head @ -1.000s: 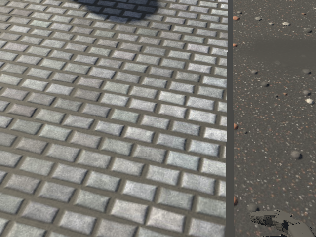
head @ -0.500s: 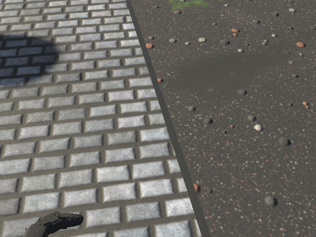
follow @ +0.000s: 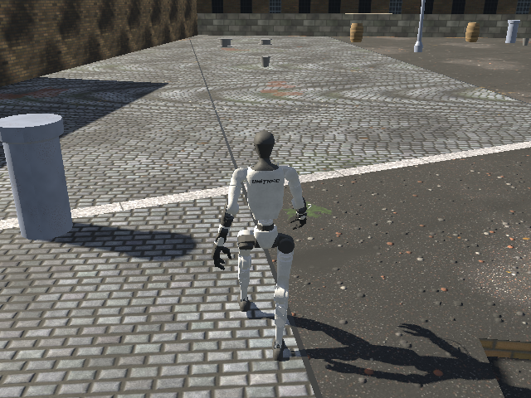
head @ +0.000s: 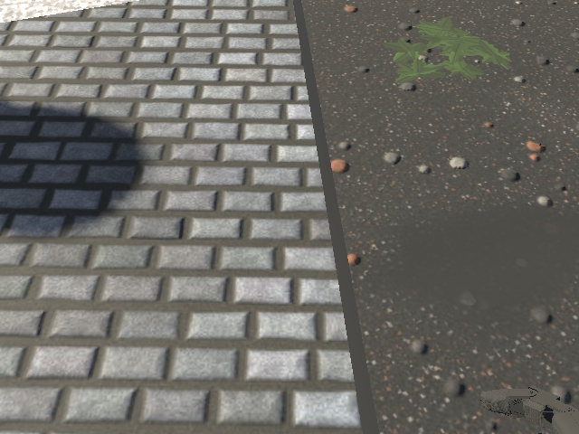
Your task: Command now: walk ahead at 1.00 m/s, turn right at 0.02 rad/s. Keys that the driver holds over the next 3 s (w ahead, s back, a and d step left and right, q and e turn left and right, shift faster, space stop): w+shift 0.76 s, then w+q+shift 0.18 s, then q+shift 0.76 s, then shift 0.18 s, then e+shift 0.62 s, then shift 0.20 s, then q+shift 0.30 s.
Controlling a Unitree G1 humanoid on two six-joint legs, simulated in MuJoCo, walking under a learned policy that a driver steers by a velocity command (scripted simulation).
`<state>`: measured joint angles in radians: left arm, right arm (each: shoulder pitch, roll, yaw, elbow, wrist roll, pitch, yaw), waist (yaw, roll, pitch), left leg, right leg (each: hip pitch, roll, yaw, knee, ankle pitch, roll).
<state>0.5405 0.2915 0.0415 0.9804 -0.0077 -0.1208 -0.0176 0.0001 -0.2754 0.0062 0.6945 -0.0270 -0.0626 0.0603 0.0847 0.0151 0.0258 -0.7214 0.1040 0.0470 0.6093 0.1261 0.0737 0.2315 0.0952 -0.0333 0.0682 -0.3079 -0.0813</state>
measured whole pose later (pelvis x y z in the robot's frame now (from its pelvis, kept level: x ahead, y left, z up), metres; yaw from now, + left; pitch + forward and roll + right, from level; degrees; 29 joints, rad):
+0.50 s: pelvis +0.51 +0.01 -0.01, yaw +1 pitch +2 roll +1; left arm -0.05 0.26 -0.02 0.70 0.03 -0.07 -0.05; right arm 0.52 -0.27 -0.04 0.99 -0.01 -0.11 0.01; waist -0.09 0.00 0.04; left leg 0.30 -0.04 0.05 0.07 -0.38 0.02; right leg -0.65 -0.05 -0.07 0.54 0.05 -0.11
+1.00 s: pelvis +1.02 +0.00 -0.02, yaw +7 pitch +1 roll -1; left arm 0.49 0.24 0.03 1.00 0.03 -0.10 0.03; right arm 0.01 -0.26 0.01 0.77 -0.03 -0.08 0.05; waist 0.05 0.02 0.04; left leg -0.56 -0.07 0.14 0.53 0.03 0.17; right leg 0.29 0.06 -0.17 0.34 -0.40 -0.02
